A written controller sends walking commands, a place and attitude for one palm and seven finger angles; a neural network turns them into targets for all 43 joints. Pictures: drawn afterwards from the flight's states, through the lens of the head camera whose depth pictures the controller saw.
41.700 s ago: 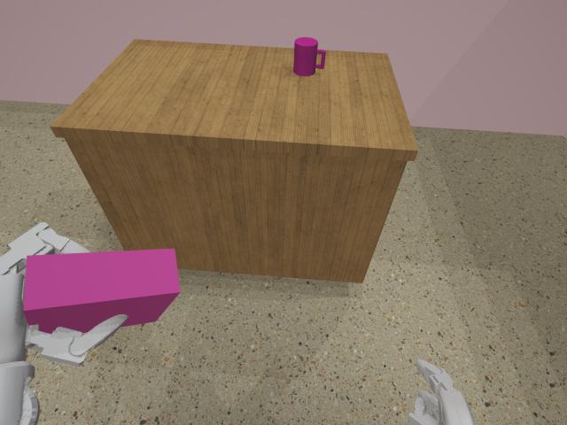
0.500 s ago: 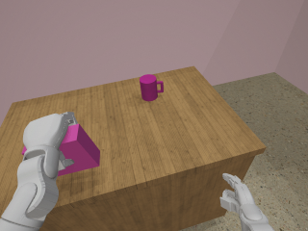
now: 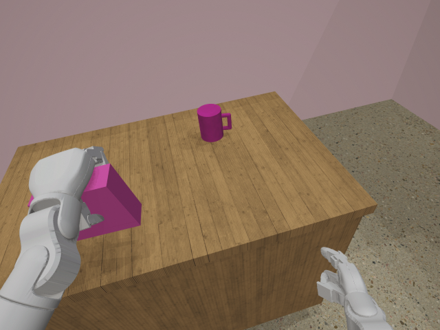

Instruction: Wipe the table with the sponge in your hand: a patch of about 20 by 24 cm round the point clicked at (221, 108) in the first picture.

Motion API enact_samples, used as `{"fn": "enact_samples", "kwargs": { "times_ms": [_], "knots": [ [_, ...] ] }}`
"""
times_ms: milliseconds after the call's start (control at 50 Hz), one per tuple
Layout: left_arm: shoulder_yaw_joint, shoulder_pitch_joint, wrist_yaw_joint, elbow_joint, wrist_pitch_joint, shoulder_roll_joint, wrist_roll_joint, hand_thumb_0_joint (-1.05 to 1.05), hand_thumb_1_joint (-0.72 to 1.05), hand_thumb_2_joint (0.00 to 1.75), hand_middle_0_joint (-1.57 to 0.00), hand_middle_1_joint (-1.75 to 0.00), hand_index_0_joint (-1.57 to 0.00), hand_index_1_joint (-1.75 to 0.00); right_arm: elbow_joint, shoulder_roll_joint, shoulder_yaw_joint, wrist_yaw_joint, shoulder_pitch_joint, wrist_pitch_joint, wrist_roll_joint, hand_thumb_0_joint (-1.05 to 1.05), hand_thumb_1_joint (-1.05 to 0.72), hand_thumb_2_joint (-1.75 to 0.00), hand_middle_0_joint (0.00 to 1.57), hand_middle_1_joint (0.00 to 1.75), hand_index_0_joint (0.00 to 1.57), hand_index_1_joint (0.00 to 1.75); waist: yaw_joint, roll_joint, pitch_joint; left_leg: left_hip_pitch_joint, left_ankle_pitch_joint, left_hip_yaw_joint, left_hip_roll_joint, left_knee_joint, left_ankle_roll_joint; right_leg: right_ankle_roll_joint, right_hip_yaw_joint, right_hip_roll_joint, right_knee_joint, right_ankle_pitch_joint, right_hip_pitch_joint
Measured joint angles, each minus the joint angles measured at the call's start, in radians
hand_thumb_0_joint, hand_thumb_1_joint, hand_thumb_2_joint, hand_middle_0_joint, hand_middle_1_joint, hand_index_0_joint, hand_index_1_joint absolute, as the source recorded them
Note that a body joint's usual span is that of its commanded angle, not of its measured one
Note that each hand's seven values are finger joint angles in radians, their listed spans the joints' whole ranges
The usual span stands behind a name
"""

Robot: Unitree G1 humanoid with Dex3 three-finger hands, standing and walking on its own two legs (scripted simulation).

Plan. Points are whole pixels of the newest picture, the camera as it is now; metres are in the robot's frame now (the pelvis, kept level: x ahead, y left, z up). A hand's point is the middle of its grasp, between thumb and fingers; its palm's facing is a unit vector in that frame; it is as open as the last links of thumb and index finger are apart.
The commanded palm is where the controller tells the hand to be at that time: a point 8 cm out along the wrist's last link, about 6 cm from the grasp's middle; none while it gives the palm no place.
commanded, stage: bring the sponge back beside the body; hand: left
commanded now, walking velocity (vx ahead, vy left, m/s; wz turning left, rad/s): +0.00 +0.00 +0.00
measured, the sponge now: (98, 211) +0.26 +0.28 +0.10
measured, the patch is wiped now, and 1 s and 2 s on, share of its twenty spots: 1.00 1.00 1.00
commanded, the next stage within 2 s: step back with the hand held close in 1.58 s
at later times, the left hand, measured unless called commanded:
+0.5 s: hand (78, 212) +0.23 +0.28 +0.14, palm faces +0.13 -0.13 -0.98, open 9.4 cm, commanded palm +0.19 +0.28 +0.22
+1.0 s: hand (74, 232) +0.20 +0.27 +0.13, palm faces +0.11 -0.14 -0.98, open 9.4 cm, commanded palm +0.16 +0.28 +0.20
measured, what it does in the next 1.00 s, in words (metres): stands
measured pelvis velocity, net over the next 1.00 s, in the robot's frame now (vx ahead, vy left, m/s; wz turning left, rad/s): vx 0.00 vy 0.00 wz -0.01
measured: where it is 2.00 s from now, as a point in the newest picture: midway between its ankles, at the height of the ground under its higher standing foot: outside the picture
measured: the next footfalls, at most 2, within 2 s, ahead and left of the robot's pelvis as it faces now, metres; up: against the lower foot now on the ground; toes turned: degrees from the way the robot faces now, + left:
none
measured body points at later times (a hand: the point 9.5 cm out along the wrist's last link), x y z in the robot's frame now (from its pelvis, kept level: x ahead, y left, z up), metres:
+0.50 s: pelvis +0.00 +0.00 +0.00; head -0.02 -0.05 +0.45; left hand +0.22 +0.28 +0.19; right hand +0.27 -0.19 -0.07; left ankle +0.00 +0.09 -0.74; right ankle +0.04 -0.07 -0.74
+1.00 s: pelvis +0.00 +0.00 +0.00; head -0.03 -0.05 +0.44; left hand +0.19 +0.28 +0.18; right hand +0.26 -0.19 -0.07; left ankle +0.00 +0.09 -0.74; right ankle +0.04 -0.07 -0.74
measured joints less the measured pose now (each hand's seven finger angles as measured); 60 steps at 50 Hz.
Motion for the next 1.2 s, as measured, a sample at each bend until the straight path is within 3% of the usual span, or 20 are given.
{"fn": "enact_samples", "kwargs": {
  "times_ms": [200,320,600,840,1200],
  "knots": [
    [0.030,0.076,0.011,-0.059,-0.003,-0.004,-0.014,-0.02,-0.49,1.09,-0.76,-1.40,-0.83,-1.39,-0.014,0.004,0.000,0.021,0.004,0.010,-0.007,0.02,-0.90,-0.90,0.20,0.30,0.20,0.30,-0.006,0.004,-0.009,-0.004,-0.009,0.013,0.004,0.006,-0.001,-0.001,0.013,0.006,0.010,-0.006,-0.009],
    [0.037,0.145,0.023,-0.105,-0.008,0.002,-0.026,-0.02,-0.49,1.09,-0.76,-1.40,-0.83,-1.38,-0.013,-0.005,-0.005,0.018,0.013,0.014,-0.008,0.02,-0.90,-0.90,0.20,0.30,0.20,0.30,0.005,0.003,-0.007,-0.003,-0.018,0.009,0.006,0.019,-0.001,-0.002,0.009,0.007,0.017,-0.013,-0.005],
    [0.024,0.179,0.039,-0.109,-0.037,-0.015,-0.012,-0.02,-0.49,1.09,-0.76,-1.40,-0.84,-1.38,-0.011,0.007,-0.005,0.007,0.004,-0.007,-0.013,0.02,-0.90,-0.90,0.20,0.30,0.20,0.30,0.010,0.004,-0.001,0.012,-0.016,0.002,0.005,0.017,-0.001,-0.002,0.003,0.007,0.008,-0.010,0.014],
    [0.055,0.258,0.052,-0.143,-0.028,-0.012,-0.023,-0.02,-0.49,1.09,-0.76,-1.40,-0.83,-1.39,-0.016,0.003,-0.005,0.020,0.012,0.006,-0.015,0.02,-0.90,-0.90,0.20,0.30,0.20,0.30,0.010,0.004,-0.007,0.008,-0.021,0.008,0.009,0.025,-0.001,-0.002,0.009,0.011,0.012,-0.010,0.011],
    [0.069,0.352,0.074,-0.169,-0.076,-0.017,-0.014,-0.02,-0.49,1.09,-0.76,-1.40,-0.83,-1.39,-0.012,0.008,-0.015,0.020,0.027,-0.008,-0.022,0.02,-0.90,-0.90,0.20,0.30,0.20,0.30,0.012,0.000,-0.003,0.015,-0.023,0.006,0.012,0.038,-0.002,-0.002,0.008,0.014,0.011,-0.004,0.025]
  ]
}}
